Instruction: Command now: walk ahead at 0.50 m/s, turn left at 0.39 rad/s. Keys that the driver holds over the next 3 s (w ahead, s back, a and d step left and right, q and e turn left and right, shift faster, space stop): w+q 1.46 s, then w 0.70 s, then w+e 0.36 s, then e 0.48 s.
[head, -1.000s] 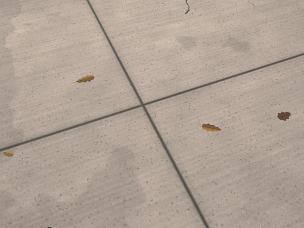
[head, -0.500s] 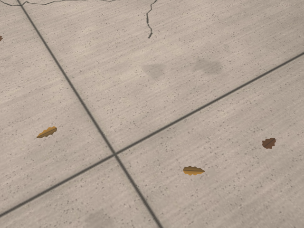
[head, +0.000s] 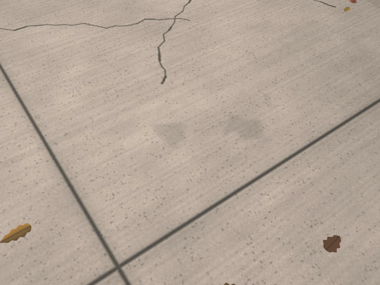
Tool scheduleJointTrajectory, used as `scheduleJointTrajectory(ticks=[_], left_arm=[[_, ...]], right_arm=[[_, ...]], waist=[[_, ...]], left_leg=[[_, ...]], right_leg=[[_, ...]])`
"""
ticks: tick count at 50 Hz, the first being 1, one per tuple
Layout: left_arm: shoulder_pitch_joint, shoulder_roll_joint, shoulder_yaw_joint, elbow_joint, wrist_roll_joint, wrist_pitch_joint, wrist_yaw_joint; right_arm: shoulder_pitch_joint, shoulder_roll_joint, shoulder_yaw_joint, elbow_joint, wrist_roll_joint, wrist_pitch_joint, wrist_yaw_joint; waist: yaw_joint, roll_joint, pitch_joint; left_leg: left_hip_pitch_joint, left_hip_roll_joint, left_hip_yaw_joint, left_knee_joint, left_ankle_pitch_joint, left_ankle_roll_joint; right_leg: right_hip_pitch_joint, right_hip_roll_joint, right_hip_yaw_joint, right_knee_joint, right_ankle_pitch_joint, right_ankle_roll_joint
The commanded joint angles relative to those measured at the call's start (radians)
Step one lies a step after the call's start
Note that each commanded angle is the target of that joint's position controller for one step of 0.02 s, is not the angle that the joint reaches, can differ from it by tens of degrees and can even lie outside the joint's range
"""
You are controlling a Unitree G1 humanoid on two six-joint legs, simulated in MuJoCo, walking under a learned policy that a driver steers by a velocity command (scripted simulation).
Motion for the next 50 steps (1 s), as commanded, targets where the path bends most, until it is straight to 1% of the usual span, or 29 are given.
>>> scheduleJointTrajectory(ticks=[1, 4, 6, 7, 8, 9, 10, 11, 12, 13, 15, 17, 20, 23, 25, 28, 30, 32, 33, 34, 35, 36, 37, 38, 39, 40, 43, 47, 50], left_arm=[[-0.107, 0.063, 0.008, -0.090, -0.011, -0.015, 0.004], [-0.105, 0.088, 0.015, -0.104, -0.017, -0.028, 0.012], [0.023, 0.115, 0.028, -0.069, -0.015, -0.042, 0.023], [0.137, 0.159, 0.045, -0.040, 0.000, -0.057, 0.036], [0.303, 0.241, 0.063, -0.037, 0.024, -0.062, 0.053], [0.280, 0.315, 0.085, -0.032, 0.020, -0.040, 0.054], [0.221, 0.213, 0.070, -0.045, 0.008, -0.029, 0.050], [0.164, 0.133, 0.049, -0.055, -0.001, -0.030, 0.046], [0.137, 0.104, 0.041, -0.050, -0.001, -0.035, 0.042], [0.140, 0.092, 0.038, -0.041, -0.005, -0.041, 0.043], [0.159, 0.092, 0.040, -0.022, -0.014, -0.057, 0.042], [0.182, 0.103, 0.047, -0.006, -0.022, -0.070, 0.038], [0.215, 0.111, 0.054, 0.017, -0.023, -0.070, 0.037], [0.229, 0.113, 0.058, 0.035, -0.020, -0.066, 0.035], [0.246, 0.128, 0.063, 0.047, -0.020, -0.065, 0.036], [0.287, 0.153, 0.071, 0.072, -0.019, -0.053, 0.042], [0.299, 0.173, 0.074, 0.085, -0.018, -0.040, 0.047], [0.304, 0.208, 0.082, 0.094, -0.017, -0.023, 0.052], [0.294, 0.215, 0.082, 0.088, -0.021, -0.014, 0.053], [0.298, 0.185, 0.072, 0.060, -0.015, -0.014, 0.050], [0.324, 0.067, 0.048, -0.017, -0.015, -0.019, 0.029], [0.196, 0.152, 0.064, -0.043, -0.006, -0.027, 0.027], [0.141, 0.140, 0.060, -0.062, -0.023, -0.036, 0.024], [0.155, 0.127, 0.052, -0.050, -0.024, -0.046, 0.027], [0.167, 0.125, 0.053, -0.039, -0.013, -0.039, 0.028], [0.200, 0.123, 0.052, -0.032, 0.002, -0.022, 0.027], [0.199, 0.101, 0.050, -0.036, 0.011, 0.017, 0.018], [0.034, 0.092, 0.046, -0.087, 0.008, 0.023, 0.013], [-0.067, 0.088, 0.040, -0.116, 0.003, 0.017, 0.009]], right_arm=[[0.018, -0.173, -0.044, -0.055, -0.004, -0.011, -0.006], [0.005, -0.191, -0.052, -0.067, -0.013, -0.004, -0.014], [-0.038, -0.206, -0.058, -0.083, -0.013, -0.003, -0.017], [-0.039, -0.180, -0.052, -0.089, -0.007, -0.008, -0.012], [-0.048, -0.106, -0.031, -0.130, 0.001, -0.016, -0.010], [0.052, -0.064, -0.024, -0.164, 0.022, -0.009, -0.011], [0.033, -0.143, -0.036, -0.120, -0.007, 0.014, -0.019], [-0.026, -0.142, -0.039, -0.121, -0.015, 0.018, -0.008], [-0.053, -0.119, -0.035, -0.125, -0.016, 0.021, 0.001], [-0.071, -0.114, -0.037, -0.128, -0.027, 0.031, 0.009], [-0.077, -0.103, -0.035, -0.134, -0.036, 0.050, 0.023], [-0.129, -0.096, -0.033, -0.157, -0.035, 0.060, 0.033], [-0.224, -0.091, -0.028, -0.191, -0.038, 0.064, 0.044], [-0.320, -0.073, -0.015, -0.223, -0.034, 0.061, 0.055], [-0.389, -0.063, -0.005, -0.248, -0.035, 0.057, 0.063], [-0.452, -0.071, -0.001, -0.278, -0.040, 0.055, 0.068], [-0.447, -0.081, -0.005, -0.285, -0.044, 0.056, 0.063], [-0.334, -0.106, -0.020, -0.259, -0.049, 0.051, 0.048], [-0.183, -0.126, -0.035, -0.212, -0.055, 0.041, 0.036], [-0.019, -0.204, -0.064, -0.167, -0.064, 0.037, 0.018], [-0.066, -0.329, -0.091, -0.187, -0.045, 0.040, 0.006], [-0.018, -0.317, -0.093, -0.202, -0.015, 0.050, 0.001], [-0.061, -0.283, -0.083, -0.179, -0.013, 0.051, -0.008], [-0.099, -0.225, -0.068, -0.172, -0.009, 0.047, -0.011], [-0.142, -0.195, -0.058, -0.175, -0.007, 0.040, -0.014], [-0.176, -0.168, -0.048, -0.181, -0.002, 0.034, -0.015], [-0.148, -0.175, -0.048, -0.169, 0.002, 0.008, -0.007], [-0.066, -0.189, -0.053, -0.146, -0.001, 0.005, -0.009], [-0.008, -0.192, -0.055, -0.132, 0.000, 0.005, -0.012]], waist=[[-0.001, 0.110, 0.001], [0.015, 0.125, -0.014], [0.082, 0.110, -0.053], [0.130, 0.045, -0.126], [0.194, -0.088, -0.284], [0.123, -0.305, -0.320], [0.105, -0.112, -0.196], [0.096, -0.021, -0.096], [0.079, -0.017, -0.053], [0.070, -0.051, -0.033], [0.057, -0.079, -0.033], [0.052, -0.062, -0.032], [0.063, -0.046, -0.007], [0.078, -0.046, 0.020], [0.095, -0.049, 0.037], [0.111, -0.045, 0.054], [0.101, -0.053, 0.038], [0.045, -0.067, -0.043], [-0.025, -0.036, -0.131], [-0.087, 0.062, -0.242], [0.000, 0.305, -0.301], [-0.078, 0.144, -0.330], [-0.045, 0.100, -0.188], [0.001, 0.051, -0.096], [0.041, 0.037, -0.059], [0.076, 0.049, -0.059], [0.094, 0.054, -0.063], [0.043, 0.077, -0.002], [0.002, 0.091, 0.003]], left_leg=[[-0.059, 0.228, -0.191, -0.052, 0.325, 0.127], [-0.034, 0.252, -0.249, 0.022, 0.356, 0.101], [-0.068, 0.232, -0.265, 0.142, 0.377, 0.071], [-0.127, 0.167, -0.221, 0.320, 0.343, 0.046], [-0.244, 0.096, -0.125, 0.606, 0.091, 0.021], [-0.524, -0.020, -0.022, 0.803, -0.365, 0.002], [-0.595, 0.070, -0.046, 0.906, -0.309, 0.010], [-0.588, 0.101, -0.052, 0.901, -0.212, 0.007], [-0.560, 0.129, -0.044, 0.874, -0.155, -0.006], [-0.543, 0.149, -0.033, 0.853, -0.133, -0.017], [-0.524, 0.155, -0.017, 0.858, -0.091, -0.037], [-0.569, 0.163, -0.013, 0.855, -0.042, -0.050], [-0.645, 0.176, -0.001, 0.799, 0.041, -0.068], [-0.625, 0.176, 0.035, 0.636, 0.144, -0.068], [-0.582, 0.173, 0.072, 0.519, 0.184, -0.052], [-0.541, 0.155, 0.129, 0.411, 0.124, -0.011], [-0.479, 0.112, 0.169, 0.365, 0.036, 0.027], [-0.328, 0.032, 0.198, 0.331, -0.066, 0.075], [-0.133, -0.003, 0.187, 0.256, -0.032, 0.105], [0.135, 0.126, -0.010, 0.212, -0.130, 0.152], [0.403, 0.415, -0.549, 0.127, -0.132, 0.280], [0.406, 0.441, -0.699, 0.025, -0.054, 0.301], [0.308, 0.417, -0.526, 0.024, 0.063, 0.282], [0.164, 0.371, -0.419, 0.017, 0.207, 0.247], [0.067, 0.316, -0.342, 0.007, 0.294, 0.216], [-0.002, 0.275, -0.286, -0.011, 0.347, 0.203], [-0.073, 0.232, -0.237, -0.040, 0.401, 0.208], [-0.061, 0.205, -0.256, -0.079, 0.295, 0.181], [0.001, 0.198, -0.273, -0.056, 0.313, 0.159]], right_leg=[[0.074, 0.052, -0.047, -0.095, 0.069, 0.014], [0.158, 0.069, -0.025, -0.168, -0.001, -0.005], [0.347, 0.094, -0.029, -0.264, -0.044, -0.032], [0.525, 0.036, 0.025, -0.312, -0.064, -0.064], [0.738, -0.220, 0.272, -0.351, -0.264, -0.119], [0.852, -0.386, 0.674, -0.482, -0.384, -0.216], [0.743, -0.352, 0.636, -0.483, -0.476, -0.220], [0.637, -0.294, 0.482, -0.492, -0.397, -0.198], [0.564, -0.249, 0.349, -0.515, -0.236, -0.182], [0.526, -0.212, 0.253, -0.528, -0.134, -0.166], [0.499, -0.179, 0.144, -0.542, 0.020, -0.159], [0.516, -0.184, 0.076, -0.558, 0.120, -0.172], [0.542, -0.183, -0.013, -0.578, 0.184, -0.184], [0.539, -0.159, -0.109, -0.582, 0.204, -0.172], [0.543, -0.162, -0.153, -0.581, 0.212, -0.164], [0.610, -0.187, -0.198, -0.545, 0.293, -0.148], [0.662, -0.193, -0.239, -0.454, 0.523, -0.133], [0.691, -0.194, -0.271, -0.225, 0.810, -0.125], [0.623, -0.178, -0.293, -0.010, 0.759, -0.107], [0.411, -0.150, -0.296, 0.285, 0.441, -0.076], [-0.038, 0.049, -0.237, 0.618, -0.444, -0.012], [-0.142, 0.067, -0.027, 0.694, -0.413, -0.014], [-0.191, 0.014, -0.008, 0.663, -0.298, -0.025], [-0.138, -0.021, -0.014, 0.564, -0.231, -0.028], [-0.073, -0.040, -0.009, 0.497, -0.219, -0.023], [-0.007, -0.048, -0.005, 0.460, -0.218, -0.012], [0.025, -0.037, -0.024, 0.375, -0.196, 0.014], [-0.079, -0.029, -0.030, 0.202, -0.041, 0.033], [-0.104, -0.005, -0.022, 0.073, 0.054, 0.032]])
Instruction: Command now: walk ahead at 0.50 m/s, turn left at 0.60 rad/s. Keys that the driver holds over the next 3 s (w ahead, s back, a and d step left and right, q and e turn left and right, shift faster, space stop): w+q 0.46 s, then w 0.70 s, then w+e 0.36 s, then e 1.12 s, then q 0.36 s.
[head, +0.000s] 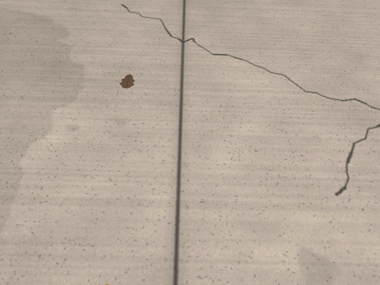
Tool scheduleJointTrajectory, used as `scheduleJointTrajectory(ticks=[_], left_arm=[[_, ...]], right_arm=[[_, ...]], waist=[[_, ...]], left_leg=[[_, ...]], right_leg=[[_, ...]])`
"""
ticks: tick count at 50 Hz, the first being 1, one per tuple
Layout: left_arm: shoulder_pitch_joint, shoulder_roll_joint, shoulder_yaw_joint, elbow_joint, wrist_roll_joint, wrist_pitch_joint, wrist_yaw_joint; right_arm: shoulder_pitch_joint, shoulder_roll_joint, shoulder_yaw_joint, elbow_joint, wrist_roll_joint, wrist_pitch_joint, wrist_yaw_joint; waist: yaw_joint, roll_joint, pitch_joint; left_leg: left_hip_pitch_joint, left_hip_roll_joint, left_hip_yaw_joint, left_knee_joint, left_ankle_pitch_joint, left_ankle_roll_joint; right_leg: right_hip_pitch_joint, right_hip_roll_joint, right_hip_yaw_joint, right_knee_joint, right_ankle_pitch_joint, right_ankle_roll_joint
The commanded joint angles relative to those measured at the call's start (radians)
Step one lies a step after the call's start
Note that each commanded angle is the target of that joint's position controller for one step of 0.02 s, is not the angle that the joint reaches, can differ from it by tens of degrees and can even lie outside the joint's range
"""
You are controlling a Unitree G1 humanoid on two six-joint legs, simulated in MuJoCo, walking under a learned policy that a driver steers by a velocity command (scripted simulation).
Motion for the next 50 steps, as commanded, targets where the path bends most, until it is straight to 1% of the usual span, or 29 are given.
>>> scheduleJointTrajectory(ticks=[1, 4, 6, 8, 9, 10, 11, 12, 13, 14, 15, 17, 21, 24, 27, 30, 32, 34, 35, 36, 37, 38, 39, 40, 41, 43, 45, 47, 50], left_arm=[[-0.112, 0.067, 0.011, -0.091, -0.005, -0.015, -0.004], [-0.194, 0.070, 0.004, -0.123, -0.013, -0.027, -0.009], [-0.197, 0.082, 0.004, -0.135, -0.017, -0.035, -0.007], [-0.092, 0.108, 0.014, -0.110, -0.021, -0.043, 0.002], [0.015, 0.133, 0.025, -0.077, -0.021, -0.049, 0.013], [0.149, 0.168, 0.039, -0.048, -0.011, -0.063, 0.026], [0.316, 0.242, 0.055, -0.046, 0.011, -0.067, 0.046], [0.260, 0.309, 0.070, -0.050, 0.013, -0.053, 0.045], [0.189, 0.205, 0.056, -0.060, -0.006, -0.042, 0.039], [0.134, 0.126, 0.036, -0.064, -0.014, -0.041, 0.035], [0.108, 0.094, 0.027, -0.055, -0.011, -0.043, 0.031], [0.126, 0.086, 0.023, -0.027, -0.017, -0.058, 0.032], [0.173, 0.101, 0.032, 0.011, -0.032, -0.090, 0.018], [0.210, 0.099, 0.033, 0.038, -0.029, -0.090, 0.016], [0.233, 0.103, 0.032, 0.065, -0.028, -0.090, 0.010], [0.285, 0.127, 0.035, 0.100, -0.030, -0.083, 0.013], [0.319, 0.144, 0.037, 0.129, -0.031, -0.071, 0.016], [0.327, 0.168, 0.038, 0.151, -0.030, -0.058, 0.021], [0.324, 0.168, 0.035, 0.158, -0.034, -0.050, 0.023], [0.324, 0.147, 0.025, 0.148, -0.037, -0.049, 0.025], [0.344, 0.056, -0.001, 0.085, -0.057, -0.055, 0.012], [0.344, 0.095, 0.017, 0.079, -0.047, -0.050, 0.011], [0.251, 0.137, 0.031, 0.066, -0.035, -0.044, 0.014], [0.215, 0.100, 0.019, 0.059, -0.043, -0.053, 0.009], [0.224, 0.085, 0.018, 0.073, -0.041, -0.053, 0.006], [0.279, 0.067, 0.017, 0.106, -0.015, -0.025, -0.002], [0.271, 0.056, 0.019, 0.108, -0.010, -0.011, -0.013], [0.192, 0.050, 0.020, 0.086, -0.008, -0.007, -0.019], [0.069, 0.047, 0.018, 0.052, -0.011, -0.010, -0.018]], right_arm=[[0.052, -0.157, -0.039, -0.046, -0.001, -0.016, -0.008], [0.095, -0.165, -0.041, -0.037, -0.009, -0.013, -0.016], [0.086, -0.176, -0.043, -0.041, -0.013, -0.012, -0.023], [0.024, -0.194, -0.046, -0.055, -0.015, -0.013, -0.026], [0.001, -0.201, -0.047, -0.059, -0.014, -0.017, -0.021], [-0.012, -0.186, -0.041, -0.060, -0.004, -0.025, -0.011], [0.006, -0.099, -0.017, -0.090, 0.003, -0.034, -0.007], [0.125, -0.059, -0.009, -0.118, 0.020, -0.027, -0.009], [0.084, -0.140, -0.017, -0.075, -0.018, -0.007, -0.019], [0.012, -0.143, -0.020, -0.076, -0.024, -0.003, -0.007], [-0.018, -0.123, -0.017, -0.079, -0.022, 0.001, 0.001], [-0.025, -0.104, -0.014, -0.078, -0.036, 0.023, 0.020], [-0.115, -0.081, -0.006, -0.117, -0.036, 0.040, 0.043], [-0.218, -0.064, 0.004, -0.151, -0.036, 0.038, 0.051], [-0.310, -0.031, 0.023, -0.174, -0.034, 0.027, 0.059], [-0.392, -0.027, 0.033, -0.194, -0.039, 0.022, 0.062], [-0.409, -0.039, 0.032, -0.199, -0.045, 0.019, 0.056], [-0.344, -0.055, 0.025, -0.177, -0.053, 0.009, 0.044], [-0.220, -0.066, 0.017, -0.134, -0.059, -0.002, 0.036], [-0.061, -0.107, -0.001, -0.078, -0.071, -0.011, 0.024], [0.068, -0.214, -0.028, -0.064, -0.084, -0.013, 0.006], [0.079, -0.254, -0.041, -0.056, -0.035, -0.002, -0.002], [0.012, -0.226, -0.037, -0.052, -0.014, 0.000, -0.009], [-0.041, -0.165, -0.021, -0.044, -0.014, -0.007, -0.011], [-0.084, -0.116, -0.006, -0.038, -0.016, -0.014, -0.010], [-0.128, -0.071, 0.009, -0.028, -0.013, -0.028, -0.008], [-0.102, -0.080, 0.007, -0.007, -0.007, -0.043, -0.006], [-0.073, -0.094, 0.001, 0.018, -0.003, -0.050, -0.005], [-0.025, -0.088, 0.003, 0.049, -0.003, -0.050, -0.005]], waist=[[-0.018, 0.090, -0.001], [-0.046, 0.097, 0.004], [-0.035, 0.109, 0.004], [0.026, 0.123, -0.017], [0.075, 0.110, -0.067], [0.147, 0.053, -0.147], [0.195, -0.067, -0.313], [0.094, -0.305, -0.365], [0.078, -0.099, -0.218], [0.076, -0.008, -0.106], [0.061, 0.009, -0.054], [0.045, -0.064, -0.026], [0.044, -0.062, -0.020], [0.062, -0.049, 0.005], [0.079, -0.051, 0.021], [0.101, -0.054, 0.041], [0.100, -0.054, 0.044], [0.060, -0.067, -0.006], [-0.001, -0.049, -0.077], [-0.063, -0.017, -0.181], [-0.090, 0.176, -0.340], [-0.071, 0.240, -0.411], [-0.056, 0.125, -0.266], [-0.022, 0.105, -0.144], [0.021, 0.080, -0.077], [0.076, 0.108, -0.046], [0.086, 0.105, -0.043], [0.076, 0.101, -0.003], [0.048, 0.089, 0.038]], left_leg=[[0.034, 0.252, -0.226, -0.066, 0.339, 0.106], [0.089, 0.264, -0.256, -0.014, 0.431, 0.100], [0.098, 0.277, -0.288, 0.022, 0.472, 0.081], [0.035, 0.269, -0.296, 0.087, 0.553, 0.039], [0.003, 0.238, -0.287, 0.192, 0.634, 0.017], [-0.073, 0.172, -0.233, 0.392, 0.585, -0.010], [-0.197, 0.111, -0.144, 0.683, 0.237, -0.029], [-0.475, -0.022, -0.050, 0.884, -0.367, -0.054], [-0.549, 0.087, -0.050, 0.958, -0.276, -0.048], [-0.531, 0.118, -0.035, 0.932, -0.180, -0.052], [-0.507, 0.147, -0.020, 0.896, -0.135, -0.061], [-0.467, 0.179, 0.003, 0.861, -0.110, -0.077], [-0.547, 0.199, 0.019, 0.838, -0.023, -0.091], [-0.604, 0.206, 0.036, 0.732, 0.068, -0.105], [-0.536, 0.191, 0.079, 0.518, 0.170, -0.100], [-0.466, 0.178, 0.140, 0.368, 0.149, -0.076], [-0.441, 0.162, 0.161, 0.309, 0.081, -0.048], [-0.323, 0.111, 0.190, 0.257, -0.008, -0.010], [-0.163, 0.080, 0.199, 0.185, 0.021, 0.013], [0.086, 0.124, 0.137, 0.174, 0.033, 0.042], [0.417, 0.430, -0.265, 0.151, -0.068, 0.134], [0.459, 0.577, -0.609, 0.020, 0.077, 0.211], [0.368, 0.519, -0.433, 0.033, 0.170, 0.187], [0.224, 0.472, -0.300, 0.010, 0.242, 0.160], [0.112, 0.417, -0.211, -0.028, 0.274, 0.112], [-0.016, 0.355, -0.112, -0.087, 0.295, 0.074], [-0.035, 0.338, -0.083, -0.129, 0.311, 0.087], [-0.036, 0.333, -0.061, -0.175, 0.277, 0.096], [0.001, 0.321, -0.030, -0.196, 0.288, 0.091]], right_leg=[[-0.031, 0.043, -0.024, -0.109, 0.096, 0.002], [-0.015, 0.078, -0.029, -0.203, 0.098, -0.010], [0.053, 0.096, -0.017, -0.266, 0.071, -0.029], [0.254, 0.130, -0.019, -0.336, 0.003, -0.057], [0.411, 0.158, -0.035, -0.366, -0.026, -0.075], [0.620, 0.101, 0.008, -0.420, -0.016, -0.108], [0.850, -0.160, 0.269, -0.451, -0.253, -0.156], [0.968, -0.351, 0.740, -0.598, -0.313, -0.264], [0.829, -0.312, 0.700, -0.604, -0.426, -0.256], [0.699, -0.259, 0.526, -0.619, -0.369, -0.236], [0.621, -0.209, 0.387, -0.641, -0.226, -0.217], [0.544, -0.147, 0.208, -0.669, -0.045, -0.193], [0.563, -0.150, 0.061, -0.710, 0.150, -0.213], [0.582, -0.132, -0.035, -0.726, 0.220, -0.214], [0.572, -0.097, -0.121, -0.728, 0.255, -0.199], [0.605, -0.121, -0.146, -0.729, 0.288, -0.194], [0.675, -0.147, -0.149, -0.686, 0.395, -0.193], [0.728, -0.153, -0.172, -0.539, 0.689, -0.184], [0.710, -0.133, -0.205, -0.380, 0.757, -0.169], [0.579, -0.102, -0.222, -0.175, 0.612, -0.149], [0.252, -0.006, -0.244, 0.180, 0.144, -0.106], [0.076, 0.132, -0.128, 0.411, -0.396, -0.090], [-0.010, 0.072, -0.029, 0.440, -0.329, -0.101], [-0.005, 0.043, -0.022, 0.387, -0.264, -0.107], [0.044, 0.013, -0.023, 0.301, -0.225, -0.107], [0.149, 0.002, -0.028, 0.228, -0.187, -0.090], [0.148, 0.008, -0.045, 0.205, -0.144, -0.078], [0.081, -0.006, -0.052, 0.148, -0.070, -0.062], [0.006, -0.014, -0.058, 0.019, 0.035, -0.047]])
Over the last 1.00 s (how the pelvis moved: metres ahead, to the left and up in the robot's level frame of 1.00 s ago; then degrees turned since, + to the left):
0.48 0.12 0.00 35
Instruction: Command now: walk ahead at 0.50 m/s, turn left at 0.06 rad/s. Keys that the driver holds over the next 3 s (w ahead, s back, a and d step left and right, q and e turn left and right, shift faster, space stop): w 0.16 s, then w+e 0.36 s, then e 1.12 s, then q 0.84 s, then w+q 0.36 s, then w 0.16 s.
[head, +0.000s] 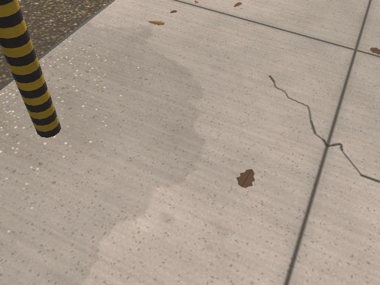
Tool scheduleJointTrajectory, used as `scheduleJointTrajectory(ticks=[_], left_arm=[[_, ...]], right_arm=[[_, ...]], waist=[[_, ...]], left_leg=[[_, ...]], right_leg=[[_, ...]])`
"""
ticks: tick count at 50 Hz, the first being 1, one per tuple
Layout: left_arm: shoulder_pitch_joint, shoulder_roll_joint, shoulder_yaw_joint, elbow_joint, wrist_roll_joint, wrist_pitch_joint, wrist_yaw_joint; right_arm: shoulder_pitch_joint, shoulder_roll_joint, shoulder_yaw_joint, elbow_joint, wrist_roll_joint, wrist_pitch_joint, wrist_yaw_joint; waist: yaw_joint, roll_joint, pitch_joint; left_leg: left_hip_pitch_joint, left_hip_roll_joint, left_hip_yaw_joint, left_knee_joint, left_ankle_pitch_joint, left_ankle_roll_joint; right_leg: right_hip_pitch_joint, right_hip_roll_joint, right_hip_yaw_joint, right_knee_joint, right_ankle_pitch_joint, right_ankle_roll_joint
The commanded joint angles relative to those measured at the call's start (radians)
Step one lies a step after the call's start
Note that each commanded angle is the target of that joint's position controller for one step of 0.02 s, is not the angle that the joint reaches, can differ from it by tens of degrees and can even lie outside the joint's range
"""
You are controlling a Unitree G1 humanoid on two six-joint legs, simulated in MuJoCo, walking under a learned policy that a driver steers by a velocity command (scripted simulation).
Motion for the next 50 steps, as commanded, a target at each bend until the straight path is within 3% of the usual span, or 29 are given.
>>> scheduleJointTrajectory(ticks=[1, 6, 9, 11, 12, 13, 14, 15, 16, 17, 18, 19, 22, 26, 28, 30, 32, 34, 36, 37, 38, 39, 40, 41, 42, 44, 47, 50], left_arm=[[-0.066, 0.040, 0.006, -0.066, -0.002, -0.008, -0.002], [-0.215, 0.035, -0.005, -0.113, -0.007, -0.015, -0.002], [-0.226, 0.047, -0.003, -0.125, -0.007, -0.023, 0.000], [-0.132, 0.063, 0.007, -0.095, -0.009, -0.029, 0.010], [-0.011, 0.076, 0.017, -0.054, -0.007, -0.035, 0.017], [0.155, 0.105, 0.032, 0.002, 0.004, -0.043, 0.025], [0.296, 0.211, 0.062, 0.028, 0.022, -0.045, 0.035], [0.283, 0.246, 0.074, 0.040, -0.008, -0.032, 0.027], [0.166, 0.214, 0.069, 0.019, -0.034, -0.028, 0.017], [0.096, 0.155, 0.056, 0.005, -0.035, -0.027, 0.017], [0.067, 0.110, 0.045, 0.008, -0.028, -0.028, 0.018], [0.060, 0.093, 0.039, 0.019, -0.030, -0.033, 0.022], [0.087, 0.108, 0.042, 0.037, -0.036, -0.052, 0.024], [0.146, 0.130, 0.051, 0.048, -0.037, -0.049, 0.027], [0.173, 0.131, 0.053, 0.053, -0.035, -0.045, 0.027], [0.201, 0.137, 0.055, 0.056, -0.034, -0.038, 0.032], [0.215, 0.136, 0.055, 0.053, -0.029, -0.025, 0.037], [0.199, 0.138, 0.058, 0.040, -0.021, -0.012, 0.045], [0.141, 0.155, 0.066, 0.015, -0.021, -0.009, 0.053], [0.112, 0.153, 0.067, 0.002, -0.035, -0.015, 0.051], [0.129, 0.092, 0.050, -0.041, -0.053, -0.026, 0.049], [0.314, 0.031, 0.042, -0.041, -0.079, -0.013, 0.062], [0.333, 0.118, 0.055, 0.004, -0.035, 0.011, 0.072], [0.249, 0.134, 0.063, 0.004, -0.018, 0.024, 0.063], [0.189, 0.118, 0.064, -0.011, -0.013, 0.033, 0.052], [0.159, 0.100, 0.061, -0.025, -0.006, 0.060, 0.030], [0.142, 0.087, 0.057, -0.044, -0.018, 0.079, 0.020], [0.076, 0.079, 0.048, -0.076, -0.013, 0.094, 0.010]], right_arm=[[0.007, -0.117, -0.023, -0.031, 0.002, -0.020, -0.001], [0.090, -0.129, -0.021, 0.025, -0.006, -0.021, -0.008], [0.089, -0.147, -0.024, 0.049, -0.014, -0.017, -0.019], [0.059, -0.162, -0.027, 0.054, -0.021, -0.018, -0.026], [0.046, -0.169, -0.028, 0.059, -0.024, -0.013, -0.027], [0.044, -0.161, -0.024, 0.055, -0.023, -0.011, -0.029], [0.081, -0.104, -0.007, 0.015, 0.001, -0.016, -0.024], [0.125, -0.097, -0.014, 0.014, 0.002, -0.023, -0.014], [0.052, -0.131, -0.020, -0.004, -0.024, -0.024, -0.012], [-0.027, -0.127, -0.017, -0.024, -0.021, -0.033, -0.006], [-0.060, -0.110, -0.014, -0.035, -0.019, -0.038, -0.003], [-0.074, -0.103, -0.013, -0.049, -0.029, -0.028, -0.002], [-0.068, -0.077, -0.005, -0.058, -0.044, 0.011, 0.002], [-0.244, -0.072, 0.000, -0.125, -0.038, 0.022, 0.005], [-0.308, -0.064, 0.005, -0.147, -0.030, 0.020, 0.004], [-0.337, -0.059, 0.010, -0.161, -0.019, 0.016, 0.000], [-0.361, -0.066, 0.012, -0.173, -0.012, 0.012, -0.006], [-0.347, -0.084, 0.009, -0.175, -0.011, 0.007, -0.013], [-0.248, -0.123, -0.003, -0.149, -0.012, -0.007, -0.024], [-0.164, -0.145, -0.009, -0.131, -0.021, -0.023, -0.033], [-0.053, -0.223, -0.025, -0.130, -0.037, -0.034, -0.047], [-0.082, -0.279, -0.038, -0.152, -0.024, -0.010, -0.042], [-0.099, -0.206, -0.034, -0.158, 0.001, 0.012, -0.036], [-0.149, -0.123, -0.010, -0.175, 0.001, 0.017, -0.038], [-0.205, -0.090, 0.002, -0.182, -0.005, 0.025, -0.042], [-0.232, -0.100, 0.001, -0.182, -0.013, 0.032, -0.052], [-0.214, -0.117, -0.009, -0.174, -0.020, 0.030, -0.047], [-0.209, -0.130, -0.017, -0.171, -0.022, 0.038, -0.045]], waist=[[0.005, 0.096, 0.057], [-0.038, 0.098, 0.081], [-0.021, 0.101, 0.084], [0.025, 0.115, 0.030], [0.080, 0.103, -0.035], [0.146, 0.079, -0.128], [0.165, -0.068, -0.247], [0.112, -0.235, -0.323], [0.075, -0.095, -0.207], [0.067, -0.010, -0.095], [0.040, 0.038, -0.021], [0.014, 0.030, 0.006], [-0.015, 0.007, -0.017], [0.024, 0.000, 0.038], [0.045, -0.005, 0.044], [0.060, -0.018, 0.005], [0.075, -0.037, -0.026], [0.067, -0.056, -0.035], [0.017, -0.060, -0.049], [-0.032, -0.019, -0.079], [-0.050, 0.113, -0.217], [0.028, 0.308, -0.357], [0.033, 0.191, -0.352], [0.029, 0.111, -0.227], [0.039, 0.108, -0.148], [0.048, 0.196, -0.085], [0.056, 0.177, -0.108], [0.044, 0.190, -0.096]], left_leg=[[-0.019, 0.257, -0.155, -0.138, 0.275, 0.118], [0.085, 0.277, -0.125, -0.114, 0.376, 0.101], [0.169, 0.308, -0.108, -0.064, 0.503, 0.086], [0.189, 0.305, -0.059, 0.064, 0.779, 0.057], [0.183, 0.285, -0.024, 0.224, 0.876, 0.040], [0.079, 0.249, 0.017, 0.441, 0.785, 0.017], [-0.215, 0.159, 0.076, 0.787, 0.423, -0.024], [-0.474, -0.018, 0.004, 1.066, -0.298, -0.047], [-0.570, 0.065, -0.109, 1.121, -0.250, -0.034], [-0.588, 0.111, -0.103, 1.084, -0.168, -0.035], [-0.561, 0.147, -0.100, 1.000, -0.124, -0.038], [-0.521, 0.168, -0.103, 0.935, -0.112, -0.052], [-0.449, 0.170, -0.079, 0.839, -0.105, -0.097], [-0.527, 0.179, -0.053, 0.629, 0.033, -0.149], [-0.512, 0.155, -0.044, 0.528, 0.104, -0.159], [-0.468, 0.117, -0.034, 0.471, 0.143, -0.155], [-0.431, 0.084, -0.036, 0.430, 0.147, -0.145], [-0.377, 0.063, -0.060, 0.363, 0.108, -0.131], [-0.252, 0.053, -0.084, 0.233, 0.108, -0.106], [-0.115, 0.094, -0.101, 0.128, 0.237, -0.084], [0.119, 0.339, -0.284, 0.169, 0.538, -0.028], [0.293, 0.609, -0.543, 0.214, 0.911, 0.133], [0.201, 0.584, -0.570, 0.206, 0.773, 0.169], [0.087, 0.504, -0.442, 0.166, 0.627, 0.141], [-0.003, 0.437, -0.337, 0.120, 0.523, 0.106], [-0.112, 0.362, -0.202, 0.072, 0.480, 0.088], [-0.135, 0.364, -0.127, 0.063, 0.481, 0.111], [-0.149, 0.380, -0.093, 0.033, 0.289, 0.115]], right_leg=[[-0.062, -0.005, -0.013, -0.111, 0.113, 0.013], [-0.042, 0.037, -0.046, -0.299, 0.177, -0.018], [-0.007, 0.067, -0.058, -0.368, 0.103, -0.063], [0.147, 0.127, -0.088, -0.397, 0.023, -0.105], [0.285, 0.167, -0.104, -0.437, 0.016, -0.130], [0.510, 0.151, -0.068, -0.469, 0.037, -0.163], [0.797, -0.089, 0.284, -0.490, -0.042, -0.256], [0.920, -0.253, 0.747, -0.653, 0.010, -0.370], [0.830, -0.219, 0.671, -0.669, -0.041, -0.355], [0.692, -0.190, 0.538, -0.686, -0.018, -0.338], [0.576, -0.142, 0.452, -0.717, 0.051, -0.303], [0.502, -0.101, 0.395, -0.732, 0.123, -0.280], [0.420, -0.046, 0.305, -0.760, 0.230, -0.278], [0.392, -0.009, 0.286, -0.805, 0.155, -0.267], [0.408, 0.012, 0.258, -0.755, 0.354, -0.235], [0.443, 0.029, 0.228, -0.670, 0.581, -0.203], [0.475, 0.038, 0.239, -0.607, 0.647, -0.175], [0.496, 0.041, 0.281, -0.543, 0.640, -0.151], [0.491, 0.055, 0.332, -0.444, 0.602, -0.116], [0.450, 0.104, 0.316, -0.317, 0.546, -0.087], [0.333, 0.157, 0.247, -0.076, 0.231, -0.051], [0.149, 0.300, 0.111, 0.160, -0.530, -0.040], [0.117, 0.219, 0.096, 0.261, -0.495, -0.043], [0.104, 0.191, 0.098, 0.277, -0.412, -0.031], [0.097, 0.165, 0.087, 0.251, -0.352, -0.013], [0.125, 0.148, 0.062, 0.243, -0.282, 0.021], [0.147, 0.153, 0.044, 0.205, -0.249, 0.036], [0.143, 0.122, 0.024, 0.092, -0.212, 0.033]])
Over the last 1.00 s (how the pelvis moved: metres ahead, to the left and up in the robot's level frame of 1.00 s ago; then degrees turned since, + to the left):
0.51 0.11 0.00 23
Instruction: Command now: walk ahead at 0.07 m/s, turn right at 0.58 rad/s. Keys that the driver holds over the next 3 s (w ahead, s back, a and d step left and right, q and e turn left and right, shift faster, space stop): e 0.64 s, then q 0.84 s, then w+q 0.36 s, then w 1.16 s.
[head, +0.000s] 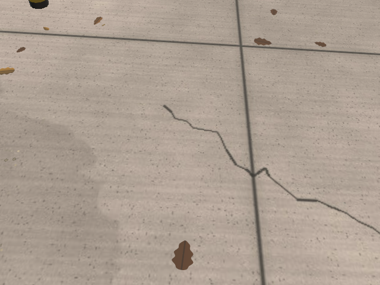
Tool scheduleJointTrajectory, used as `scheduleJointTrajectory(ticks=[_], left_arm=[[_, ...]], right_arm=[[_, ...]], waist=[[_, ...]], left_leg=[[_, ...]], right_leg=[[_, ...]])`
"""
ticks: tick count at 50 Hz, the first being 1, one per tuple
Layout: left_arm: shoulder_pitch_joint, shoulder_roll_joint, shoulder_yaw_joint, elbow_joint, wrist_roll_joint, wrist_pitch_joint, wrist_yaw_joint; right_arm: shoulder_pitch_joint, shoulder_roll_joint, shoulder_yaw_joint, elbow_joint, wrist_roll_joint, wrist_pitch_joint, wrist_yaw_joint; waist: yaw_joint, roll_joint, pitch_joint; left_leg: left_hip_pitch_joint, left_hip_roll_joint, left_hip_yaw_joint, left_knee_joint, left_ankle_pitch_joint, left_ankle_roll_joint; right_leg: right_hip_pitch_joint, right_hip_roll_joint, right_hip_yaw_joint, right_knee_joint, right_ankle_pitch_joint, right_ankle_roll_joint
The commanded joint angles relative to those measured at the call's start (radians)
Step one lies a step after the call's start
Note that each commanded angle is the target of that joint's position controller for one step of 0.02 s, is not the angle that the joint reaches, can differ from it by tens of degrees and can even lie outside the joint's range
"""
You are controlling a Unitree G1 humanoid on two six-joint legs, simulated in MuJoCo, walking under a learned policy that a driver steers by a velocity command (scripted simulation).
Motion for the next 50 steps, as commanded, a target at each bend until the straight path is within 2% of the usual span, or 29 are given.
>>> scheduleJointTrajectory(ticks=[1, 3, 7, 9, 10, 11, 12, 13, 14, 15, 16, 17, 19, 23, 26, 31, 33, 34, 35, 36, 37, 38, 39, 40, 41, 43, 44, 47, 50], left_arm=[[0.062, 0.031, -0.001, -0.055, 0.002, 0.015, -0.014], [0.022, 0.025, -0.009, -0.077, -0.002, 0.018, -0.024], [-0.010, 0.038, -0.012, -0.109, -0.007, 0.008, -0.028], [0.043, 0.041, -0.010, -0.097, -0.006, -0.008, -0.024], [0.068, 0.080, -0.002, -0.092, 0.003, -0.021, -0.014], [0.043, 0.216, 0.023, -0.132, 0.005, -0.028, -0.002], [0.103, 0.257, 0.045, -0.120, 0.012, -0.026, 0.006], [0.076, 0.208, 0.033, -0.108, 0.008, -0.025, 0.014], [0.007, 0.163, 0.020, -0.116, -0.001, -0.024, 0.018], [-0.054, 0.143, 0.015, -0.133, -0.002, -0.023, 0.019], [-0.067, 0.120, 0.009, -0.141, -0.008, -0.025, 0.022], [-0.050, 0.105, 0.004, -0.141, -0.013, -0.028, 0.019], [-0.009, 0.116, 0.009, -0.132, -0.018, -0.034, 0.015], [0.047, 0.132, 0.019, -0.123, -0.009, -0.033, 0.018], [0.055, 0.149, 0.026, -0.125, -0.003, -0.030, 0.016], [0.012, 0.161, 0.034, -0.131, -0.001, -0.024, 0.005], [-0.041, 0.148, 0.030, -0.133, -0.010, -0.022, 0.005], [-0.047, 0.118, 0.019, -0.134, -0.018, -0.023, 0.012], [0.006, 0.045, -0.002, -0.132, -0.018, -0.027, 0.017], [0.036, 0.045, -0.003, -0.131, -0.011, -0.027, 0.027], [0.037, 0.097, 0.008, -0.109, 0.011, -0.022, 0.031], [0.044, 0.080, 0.003, -0.086, 0.002, -0.020, 0.027], [0.054, 0.056, -0.006, -0.062, -0.001, -0.017, 0.024], [0.054, 0.048, -0.012, -0.054, 0.005, -0.016, 0.019], [0.043, 0.048, -0.017, -0.048, 0.007, -0.017, 0.019], [-0.009, 0.060, -0.019, -0.052, -0.004, -0.021, 0.030], [-0.022, 0.064, -0.020, -0.054, -0.012, -0.023, 0.036], [-0.040, 0.061, -0.024, -0.057, -0.026, -0.031, 0.054], [0.001, 0.042, -0.030, -0.045, -0.025, -0.045, 0.062]], right_arm=[[0.001, -0.141, -0.039, -0.053, -0.004, -0.001, 0.000], [-0.004, -0.158, -0.047, -0.054, -0.007, 0.008, 0.006], [0.026, -0.203, -0.067, -0.046, -0.006, 0.026, 0.016], [0.035, -0.209, -0.074, -0.039, 0.003, 0.038, 0.019], [0.081, -0.183, -0.073, -0.027, 0.000, 0.047, 0.025], [0.110, -0.083, -0.049, -0.076, -0.001, 0.059, 0.029], [-0.023, -0.139, -0.057, -0.108, -0.007, 0.077, 0.011], [-0.024, -0.130, -0.057, -0.108, 0.010, 0.085, 0.010], [0.008, -0.132, -0.058, -0.091, 0.019, 0.079, 0.012], [0.036, -0.145, -0.064, -0.072, 0.011, 0.069, 0.014], [0.065, -0.158, -0.070, -0.054, -0.005, 0.066, 0.018], [0.071, -0.160, -0.072, -0.052, -0.007, 0.065, 0.022], [0.053, -0.141, -0.068, -0.064, 0.003, 0.068, 0.026], [0.004, -0.129, -0.061, -0.091, 0.007, 0.075, 0.018], [-0.016, -0.126, -0.055, -0.109, 0.012, 0.070, 0.013], [0.017, -0.130, -0.049, -0.123, 0.026, 0.055, 0.004], [0.097, -0.121, -0.045, -0.103, 0.027, 0.045, -0.004], [0.126, -0.129, -0.045, -0.091, 0.018, 0.037, -0.012], [0.091, -0.186, -0.050, -0.108, 0.000, 0.030, -0.019], [0.003, -0.256, -0.058, -0.140, -0.004, 0.033, -0.009], [0.021, -0.197, -0.045, -0.126, -0.003, 0.031, 0.001], [-0.035, -0.117, -0.018, -0.123, 0.006, 0.025, 0.011], [-0.081, -0.081, -0.005, -0.119, 0.005, 0.021, 0.017], [-0.090, -0.092, -0.006, -0.110, 0.007, 0.019, 0.017], [-0.068, -0.115, -0.012, -0.097, 0.008, 0.020, 0.018], [0.028, -0.189, -0.041, -0.067, 0.015, 0.029, 0.025], [0.061, -0.212, -0.053, -0.056, 0.019, 0.033, 0.028], [0.083, -0.221, -0.070, -0.040, 0.021, 0.045, 0.031], [0.030, -0.211, -0.080, -0.040, 0.023, 0.059, 0.035]], waist=[[0.011, 0.195, -0.145], [0.000, 0.206, -0.138], [-0.016, 0.206, -0.140], [0.016, 0.151, -0.142], [0.020, 0.009, -0.117], [-0.015, -0.295, -0.094], [0.068, -0.178, -0.046], [0.025, -0.121, -0.035], [-0.013, -0.101, -0.021], [-0.035, -0.109, -0.045], [-0.035, -0.119, -0.074], [-0.031, -0.094, -0.110], [-0.017, -0.056, -0.131], [0.019, -0.085, -0.115], [0.029, -0.081, -0.117], [0.007, -0.089, -0.137], [-0.046, -0.079, -0.147], [-0.058, -0.049, -0.151], [-0.017, 0.132, -0.155], [0.007, 0.268, -0.110], [-0.003, 0.198, -0.110], [0.029, 0.154, -0.080], [0.047, 0.158, -0.056], [0.052, 0.213, -0.060], [0.035, 0.236, -0.060], [-0.014, 0.216, -0.081], [-0.027, 0.211, -0.092], [-0.036, 0.213, -0.107], [-0.001, 0.194, -0.127]], left_leg=[[0.085, 0.253, -0.149, -0.160, 0.144, 0.168], [0.055, 0.253, -0.120, -0.163, 0.041, 0.156], [0.069, 0.288, -0.102, -0.105, 0.006, 0.133], [0.012, 0.269, -0.047, 0.005, -0.022, 0.062], [-0.062, 0.213, 0.020, 0.156, -0.132, -0.012], [-0.314, 0.047, 0.098, 0.416, -0.505, -0.107], [-0.320, -0.006, -0.073, 0.558, -0.509, -0.102], [-0.303, 0.010, -0.126, 0.608, -0.423, -0.096], [-0.288, 0.015, -0.142, 0.602, -0.326, -0.087], [-0.280, 0.007, -0.139, 0.602, -0.268, -0.081], [-0.270, -0.004, -0.126, 0.633, -0.242, -0.082], [-0.258, -0.011, -0.131, 0.652, -0.240, -0.085], [-0.271, -0.014, -0.140, 0.629, -0.241, -0.093], [-0.283, -0.024, -0.156, 0.502, -0.271, -0.097], [-0.227, -0.043, -0.164, 0.417, -0.295, -0.086], [-0.056, -0.091, -0.169, 0.250, -0.309, -0.054], [0.085, -0.093, -0.154, 0.052, -0.204, -0.037], [0.191, -0.048, -0.177, -0.087, -0.103, -0.023], [0.250, 0.157, -0.396, -0.207, -0.151, 0.021], [0.174, 0.322, -0.622, -0.235, -0.020, 0.130], [0.070, 0.332, -0.612, -0.208, 0.030, 0.198], [0.031, 0.263, -0.528, -0.206, 0.029, 0.183], [0.011, 0.187, -0.438, -0.201, 0.024, 0.140], [0.051, 0.132, -0.395, -0.185, 0.057, 0.108], [0.102, 0.100, -0.380, -0.150, 0.158, 0.100], [0.211, 0.104, -0.418, -0.079, 0.320, 0.117], [0.254, 0.119, -0.452, -0.062, 0.356, 0.127], [0.296, 0.135, -0.533, -0.051, 0.366, 0.140], [0.228, 0.105, -0.553, -0.035, 0.324, 0.118]], right_leg=[[0.049, -0.038, -0.019, -0.094, 0.042, 0.001], [0.112, -0.045, -0.044, -0.202, 0.045, -0.011], [0.197, -0.030, -0.094, -0.370, 0.019, -0.044], [0.330, -0.007, -0.094, -0.571, 0.118, -0.076], [0.377, -0.075, 0.055, -0.744, 0.146, -0.100], [0.426, -0.382, 0.502, -0.857, 0.256, -0.193], [0.283, -0.418, 0.504, -0.841, 0.440, -0.301], [0.270, -0.346, 0.404, -0.821, 0.450, -0.296], [0.255, -0.271, 0.321, -0.820, 0.407, -0.258], [0.283, -0.212, 0.276, -0.808, 0.397, -0.228], [0.311, -0.190, 0.251, -0.788, 0.495, -0.231], [0.340, -0.187, 0.250, -0.773, 0.567, -0.237], [0.388, -0.193, 0.272, -0.760, 0.594, -0.247], [0.427, -0.201, 0.354, -0.755, 0.507, -0.269], [0.402, -0.199, 0.406, -0.737, 0.499, -0.277], [0.334, -0.169, 0.491, -0.705, 0.573, -0.243], [0.286, -0.133, 0.476, -0.672, 0.534, -0.190], [0.221, -0.093, 0.440, -0.633, 0.428, -0.138], [0.134, 0.003, 0.321, -0.492, 0.173, -0.076], [0.035, 0.174, 0.156, -0.379, -0.107, -0.047], [0.132, 0.108, 0.187, -0.254, -0.134, -0.038], [0.177, 0.087, 0.197, -0.251, -0.072, -0.033], [0.216, 0.065, 0.173, -0.284, -0.009, -0.020], [0.219, 0.043, 0.116, -0.335, 0.027, -0.009], [0.211, 0.040, 0.070, -0.395, 0.025, 0.002], [0.176, 0.057, 0.029, -0.453, -0.004, 0.009], [0.153, 0.059, 0.026, -0.468, -0.010, 0.008], [0.137, 0.055, 0.029, -0.506, -0.010, -0.002], [0.243, 0.058, 0.024, -0.632, 0.072, -0.028]])
Over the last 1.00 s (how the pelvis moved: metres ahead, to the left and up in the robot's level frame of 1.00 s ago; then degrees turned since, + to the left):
0.44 -0.04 -0.01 -26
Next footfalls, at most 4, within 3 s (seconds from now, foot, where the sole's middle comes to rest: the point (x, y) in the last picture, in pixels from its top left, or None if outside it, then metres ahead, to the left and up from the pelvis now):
0.20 right None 0.04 -0.12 -0.78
0.70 left None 0.09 0.06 -0.78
1.04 right None -0.03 -0.10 -0.78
1.44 left None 0.02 0.11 -0.78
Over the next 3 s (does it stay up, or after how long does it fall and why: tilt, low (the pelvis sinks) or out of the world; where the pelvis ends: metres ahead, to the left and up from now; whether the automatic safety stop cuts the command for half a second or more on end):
stays up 0.64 0.16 -0.02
